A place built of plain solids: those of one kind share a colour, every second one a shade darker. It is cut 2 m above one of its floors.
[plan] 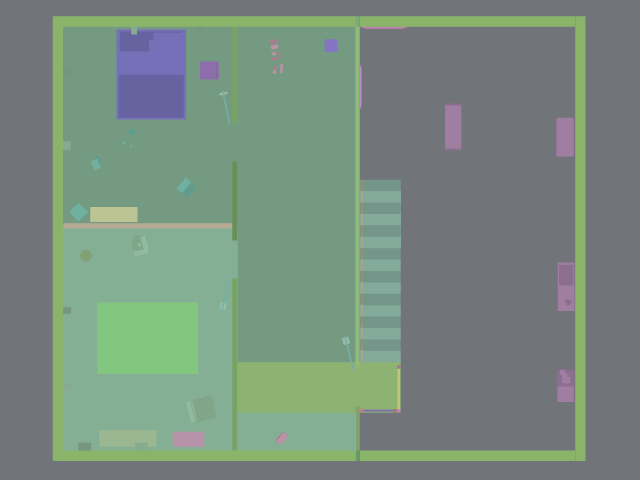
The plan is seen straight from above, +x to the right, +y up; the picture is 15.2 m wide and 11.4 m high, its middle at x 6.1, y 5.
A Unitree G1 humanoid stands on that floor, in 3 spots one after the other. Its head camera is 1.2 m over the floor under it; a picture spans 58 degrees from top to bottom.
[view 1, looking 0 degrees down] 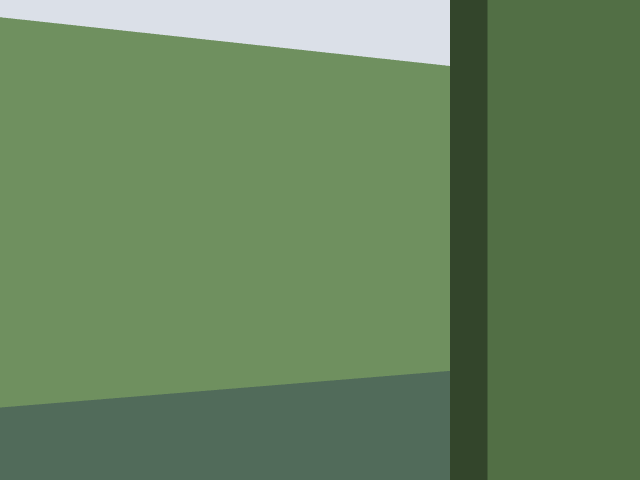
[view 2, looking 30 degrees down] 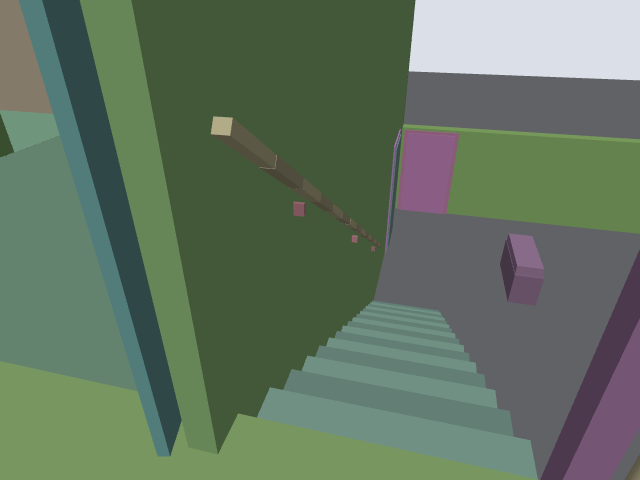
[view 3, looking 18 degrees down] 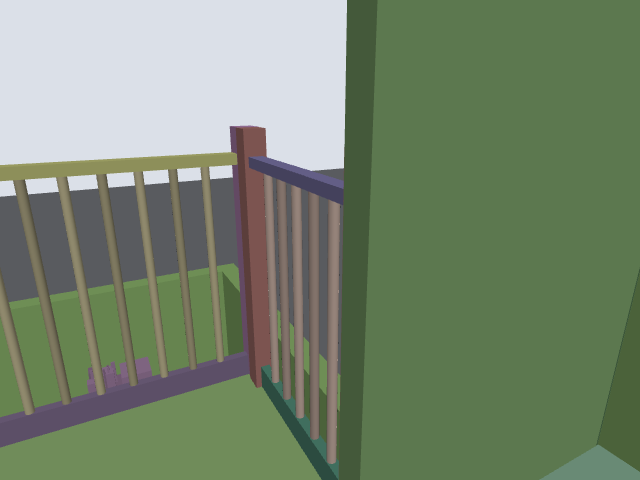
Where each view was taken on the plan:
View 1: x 3.38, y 7.32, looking -14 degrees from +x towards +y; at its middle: stair_wall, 3.68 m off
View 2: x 7.53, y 1.25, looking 104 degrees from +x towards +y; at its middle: stair_wall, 2.33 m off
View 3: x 6.30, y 1.50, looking -28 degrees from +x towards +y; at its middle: ground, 13.56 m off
